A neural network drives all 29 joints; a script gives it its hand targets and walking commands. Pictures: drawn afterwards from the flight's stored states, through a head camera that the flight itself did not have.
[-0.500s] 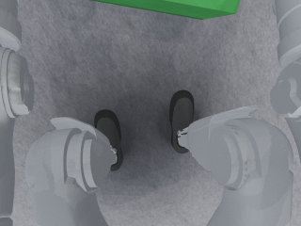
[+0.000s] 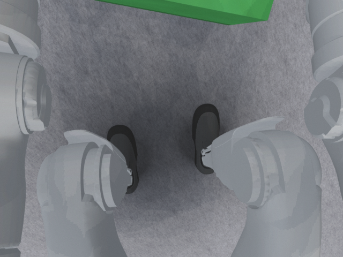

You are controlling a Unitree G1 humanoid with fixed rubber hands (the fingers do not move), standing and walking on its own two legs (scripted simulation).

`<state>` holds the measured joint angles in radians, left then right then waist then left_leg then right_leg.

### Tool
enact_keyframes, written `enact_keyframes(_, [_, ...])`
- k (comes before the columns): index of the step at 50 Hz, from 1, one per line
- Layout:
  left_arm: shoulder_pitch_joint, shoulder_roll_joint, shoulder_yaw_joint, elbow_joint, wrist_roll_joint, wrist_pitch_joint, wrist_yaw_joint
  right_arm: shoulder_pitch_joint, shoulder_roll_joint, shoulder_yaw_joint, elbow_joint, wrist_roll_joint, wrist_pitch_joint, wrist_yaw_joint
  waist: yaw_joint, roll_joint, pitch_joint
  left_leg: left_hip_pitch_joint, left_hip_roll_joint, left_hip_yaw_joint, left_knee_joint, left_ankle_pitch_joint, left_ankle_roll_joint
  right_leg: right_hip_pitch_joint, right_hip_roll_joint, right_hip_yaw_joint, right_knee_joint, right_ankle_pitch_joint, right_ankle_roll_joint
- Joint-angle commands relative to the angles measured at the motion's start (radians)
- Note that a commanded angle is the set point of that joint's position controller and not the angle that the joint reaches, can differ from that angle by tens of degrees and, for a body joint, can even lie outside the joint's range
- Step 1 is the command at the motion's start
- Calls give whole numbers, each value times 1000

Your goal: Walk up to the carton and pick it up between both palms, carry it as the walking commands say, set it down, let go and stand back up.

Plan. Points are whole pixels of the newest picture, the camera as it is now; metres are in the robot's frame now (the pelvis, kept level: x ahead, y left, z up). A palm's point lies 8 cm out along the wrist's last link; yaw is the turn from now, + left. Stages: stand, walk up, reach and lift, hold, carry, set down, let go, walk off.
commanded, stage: reach and lift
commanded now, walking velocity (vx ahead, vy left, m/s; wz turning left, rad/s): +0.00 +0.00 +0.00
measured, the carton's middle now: out of the picture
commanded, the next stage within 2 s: none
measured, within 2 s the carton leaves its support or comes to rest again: leaves its support in 0.72 s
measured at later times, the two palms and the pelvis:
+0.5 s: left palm out of the picture +0.60 +0.15 -0.19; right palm out of the picture +0.55 -0.23 -0.19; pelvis +0.01 +0.00 +0.00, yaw +1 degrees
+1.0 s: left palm out of the picture +0.60 +0.15 -0.14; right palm out of the picture +0.56 -0.22 -0.13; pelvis -0.01 +0.00 +0.01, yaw +1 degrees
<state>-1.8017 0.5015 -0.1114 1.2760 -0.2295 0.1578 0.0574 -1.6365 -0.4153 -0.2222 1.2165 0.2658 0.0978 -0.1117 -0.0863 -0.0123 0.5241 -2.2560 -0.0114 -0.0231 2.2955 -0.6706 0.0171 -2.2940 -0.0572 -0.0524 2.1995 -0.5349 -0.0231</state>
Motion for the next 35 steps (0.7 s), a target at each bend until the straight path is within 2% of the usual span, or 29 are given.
enact_keyframes(1, [-360,-572,-43,-198,-9,-11,-190,-544,424,132,-276,9,-6,196,-79,124,-1076,522,-52,-52,-154,433,12,672,112,41,-66,470,5])
enact_keyframes(2, [-367,-572,-36,-222,4,-9,-192,-531,448,116,-263,11,1,205,-56,145,-1063,517,-53,-44,-161,419,12,639,112,32,-53,444,8])
enact_keyframes(3, [-340,-618,-19,-200,14,-1,-208,-513,475,121,-265,-2,14,221,-58,151,-1047,519,-62,-40,-157,431,8,637,116,36,-66,444,6])
enact_keyframes(4, [-358,-655,-27,-224,11,3,-221,-509,501,115,-277,-12,21,234,-81,171,-1007,486,-63,-41,-153,425,13,576,120,33,-60,423,0])
enact_keyframes(5, [-317,-656,-11,-204,15,7,-229,-506,518,128,-288,-16,29,239,-65,127,-1024,507,-65,-42,-156,429,13,624,115,27,-59,424,5])
enact_keyframes(6, [-334,-675,-13,-221,22,14,-236,-501,539,119,-294,-21,37,247,-62,159,-989,469,-67,-30,-147,422,13,604,118,40,-57,430,-1])
enact_keyframes(7, [-332,-700,-15,-252,16,12,-245,-487,566,133,-300,-22,41,254,-74,125,-989,435,-66,-31,-155,402,12,618,117,29,-52,429,-6])
enact_keyframes(8, [-305,-714,-7,-229,20,17,-249,-487,574,133,-300,-30,48,259,-61,137,-993,457,-63,-27,-148,411,16,606,118,32,-53,417,-3])
enact_keyframes(9, [-292,-747,-5,-222,21,24,-259,-467,608,132,-303,-44,55,266,-67,129,-960,431,-67,-33,-153,430,23,584,117,30,-52,414,-3])
enact_keyframes(10, [-291,-726,-7,-227,21,28,-266,-474,600,139,-317,-34,60,268,-55,131,-967,419,-68,-17,-152,393,14,655,116,39,-55,426,-6])
enact_keyframes(11, [-291,-755,-6,-241,18,28,-270,-474,622,147,-312,-38,64,275,-69,115,-929,386,-73,-17,-155,391,20,640,117,35,-61,422,-7])
enact_keyframes(12, [-287,-756,-8,-247,11,29,-271,-469,619,145,-342,-38,64,276,-68,129,-972,437,-65,-20,-151,429,18,627,114,33,-53,428,-6])
enact_keyframes(13, [-299,-769,-13,-266,20,27,-273,-462,655,156,-340,-31,66,280,-65,111,-957,401,-73,-17,-163,411,21,640,118,27,-56,437,-8])
enact_keyframes(14, [-304,-778,-25,-268,13,32,-277,-456,665,156,-338,-25,70,280,-61,158,-1000,433,-68,-1,-143,411,14,630,117,39,-55,434,-17])
enact_keyframes(15, [-273,-757,-14,-262,30,31,-277,-449,679,168,-329,-14,74,283,-40,125,-972,441,-64,-11,-147,438,23,623,114,37,-58,450,-9])
enact_keyframes(16, [-297,-784,-22,-266,24,33,-280,-437,687,156,-310,-19,79,289,-53,138,-972,443,-62,-17,-148,440,21,608,117,40,-55,439,-15])
enact_keyframes(17, [-275,-783,-26,-268,16,37,-281,-448,675,170,-345,-11,77,288,-50,148,-994,450,-61,-13,-141,435,21,639,118,43,-57,448,-15])
enact_keyframes(18, [-277,-807,-31,-292,14,33,-279,-475,677,169,-377,-11,73,285,-59,156,-1018,472,-62,-17,-134,471,25,603,114,41,-49,453,-15])
enact_keyframes(19, [-271,-799,-29,-280,20,34,-275,-491,691,178,-374,-2,74,288,-46,154,-1015,493,-61,-20,-147,472,26,590,110,33,-52,443,-13])
enact_keyframes(20, [-291,-792,-46,-279,10,38,-276,-496,664,173,-376,-5,75,289,-72,159,-1038,525,-61,-18,-129,474,19,596,114,38,-61,435,-17])
enact_keyframes(22, [-276,-827,-34,-300,9,37,-275,-487,681,192,-391,0,76,290,-69,134,-1011,486,-58,-23,-144,483,26,585,108,33,-69,444,-12])
enact_keyframes(25, [-300,-813,-51,-310,0,40,-268,-513,670,196,-417,19,75,287,-69,159,-1084,573,-61,-31,-146,517,30,558,109,17,-62,424,-9])
enact_keyframes(26, [-292,-826,-59,-319,-5,42,-270,-518,673,200,-417,14,77,284,-69,153,-1118,560,-63,-26,-142,527,22,612,106,23,-65,456,-12])
enact_keyframes(28, [-373,-840,-93,-386,-41,37,-263,-549,671,213,-458,34,79,283,-103,170,-1213,620,-64,-17,-140,542,18,627,104,17,-76,469,-19])
enact_keyframes(30, [-395,-829,-88,-401,-40,34,-246,-633,663,230,-520,55,73,273,-71,161,-1286,660,-65,-18,-135,557,28,621,106,14,-70,470,-12])
enact_keyframes(31, [-412,-835,-102,-413,-56,33,-243,-634,663,229,-515,56,76,271,-94,144,-1326,671,-63,-19,-134,570,28,657,106,11,-71,495,-13])
enact_keyframes(33, [-461,-831,-135,-470,-86,23,-231,-671,650,243,-549,79,72,257,-105,136,-1428,704,-62,-15,-141,575,23,729,103,5,-67,525,-9])
enact_keyframes(34, [-479,-849,-140,-472,-92,23,-229,-686,651,249,-562,79,72,249,-107,146,-1461,690,-60,-8,-132,577,23,755,105,11,-64,550,-11])
enact_keyframes(35, [-493,-831,-129,-458,-90,25,-225,-721,648,244,-565,86,75,247,-89,146,-1456,711,-62,-3,-137,560,23,736,107,9,-75,524,-10])
